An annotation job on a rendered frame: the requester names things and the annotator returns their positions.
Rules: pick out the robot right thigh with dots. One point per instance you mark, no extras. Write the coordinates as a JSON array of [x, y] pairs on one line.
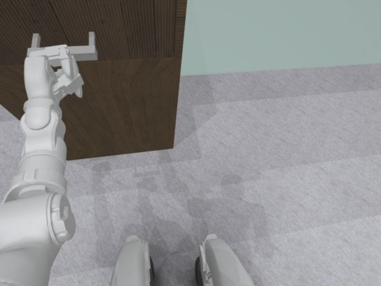
[[219, 259]]

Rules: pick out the left robot hand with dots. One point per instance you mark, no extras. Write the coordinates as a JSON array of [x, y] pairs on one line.
[[40, 79]]

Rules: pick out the left robot upper arm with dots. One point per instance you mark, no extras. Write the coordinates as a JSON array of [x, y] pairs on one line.
[[32, 231]]

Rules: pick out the right robot shin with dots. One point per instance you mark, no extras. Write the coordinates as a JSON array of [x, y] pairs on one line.
[[206, 278]]

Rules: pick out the left robot forearm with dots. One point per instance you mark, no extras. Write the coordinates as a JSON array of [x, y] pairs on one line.
[[43, 158]]

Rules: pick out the handle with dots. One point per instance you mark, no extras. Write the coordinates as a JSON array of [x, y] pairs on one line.
[[80, 53]]

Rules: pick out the drawer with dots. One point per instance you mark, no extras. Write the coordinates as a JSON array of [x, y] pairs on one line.
[[124, 29]]

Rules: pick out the cabinet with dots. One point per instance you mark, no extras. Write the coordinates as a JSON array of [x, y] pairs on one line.
[[127, 106]]

